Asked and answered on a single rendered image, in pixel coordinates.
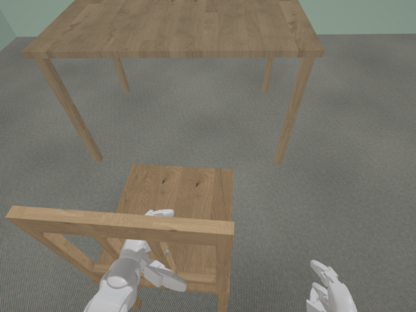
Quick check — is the robot left hand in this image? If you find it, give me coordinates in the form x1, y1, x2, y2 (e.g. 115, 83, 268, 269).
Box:
119, 209, 187, 292

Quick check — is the robot right hand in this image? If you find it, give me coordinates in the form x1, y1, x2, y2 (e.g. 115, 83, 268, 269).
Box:
306, 260, 358, 312

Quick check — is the table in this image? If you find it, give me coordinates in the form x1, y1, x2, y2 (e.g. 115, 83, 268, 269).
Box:
21, 0, 325, 164

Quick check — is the left robot forearm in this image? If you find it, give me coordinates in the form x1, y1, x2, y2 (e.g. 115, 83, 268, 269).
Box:
83, 258, 141, 312

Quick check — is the chair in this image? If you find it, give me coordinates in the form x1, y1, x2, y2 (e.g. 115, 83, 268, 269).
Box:
5, 164, 235, 312

